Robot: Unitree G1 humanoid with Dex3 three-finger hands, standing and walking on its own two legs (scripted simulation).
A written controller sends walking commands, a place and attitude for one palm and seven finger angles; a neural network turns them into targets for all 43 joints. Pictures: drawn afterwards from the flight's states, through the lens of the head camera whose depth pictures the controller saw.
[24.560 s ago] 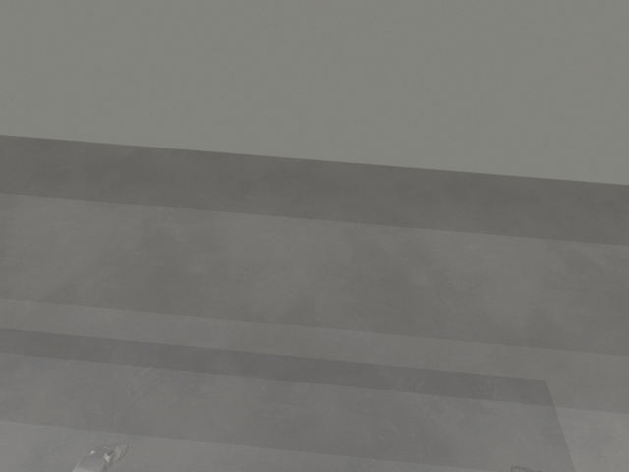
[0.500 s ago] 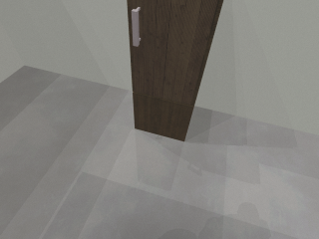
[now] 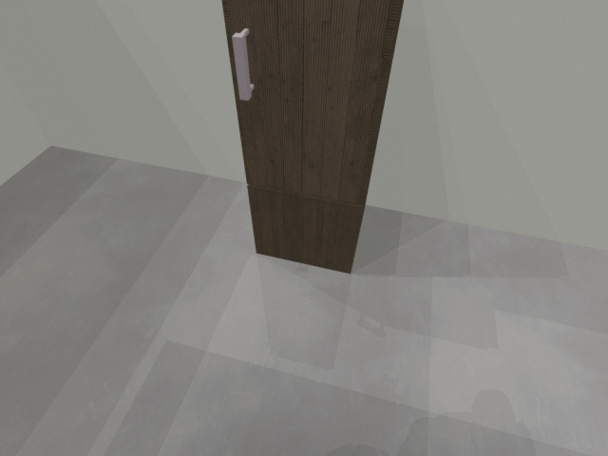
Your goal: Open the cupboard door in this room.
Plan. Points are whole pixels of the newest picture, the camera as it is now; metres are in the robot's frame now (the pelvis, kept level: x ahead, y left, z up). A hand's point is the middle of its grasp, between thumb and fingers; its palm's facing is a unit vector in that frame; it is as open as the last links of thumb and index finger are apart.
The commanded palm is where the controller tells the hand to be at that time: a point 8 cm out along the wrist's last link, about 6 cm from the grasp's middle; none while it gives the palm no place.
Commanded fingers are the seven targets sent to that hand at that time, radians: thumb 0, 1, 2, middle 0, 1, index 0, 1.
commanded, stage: look at it before walking up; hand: left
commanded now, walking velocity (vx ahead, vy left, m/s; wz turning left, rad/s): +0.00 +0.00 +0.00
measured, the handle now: (245, 64) +0.96 +0.21 +0.07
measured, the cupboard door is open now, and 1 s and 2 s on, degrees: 0 0 0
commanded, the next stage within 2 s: turn to face it in 0.28 s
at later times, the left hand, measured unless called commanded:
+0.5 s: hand out of the picture -0.01 +0.15 -0.18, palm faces +0.04 -0.99 -0.15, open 7.4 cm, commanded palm none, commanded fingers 0.00 0.90 0.90 -0.20 -0.30 -0.20 -0.30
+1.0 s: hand out of the picture +0.07 +0.19 -0.18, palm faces -0.09 -0.97 -0.24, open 7.4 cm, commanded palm none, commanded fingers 0.00 0.90 0.90 -0.20 -0.30 -0.20 -0.30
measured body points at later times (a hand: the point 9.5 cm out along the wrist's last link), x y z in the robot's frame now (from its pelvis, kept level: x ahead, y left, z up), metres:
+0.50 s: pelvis +0.01 +0.00 +0.00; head +0.02 +0.00 +0.45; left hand -0.01 +0.20 -0.16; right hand -0.02 -0.20 -0.17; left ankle +0.02 +0.13 -0.74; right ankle +0.00 -0.10 -0.74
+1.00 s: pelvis +0.00 +0.00 -0.02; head +0.03 -0.01 +0.43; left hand +0.07 +0.24 -0.16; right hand +0.01 -0.23 -0.18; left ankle +0.02 +0.13 -0.74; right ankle +0.00 -0.10 -0.74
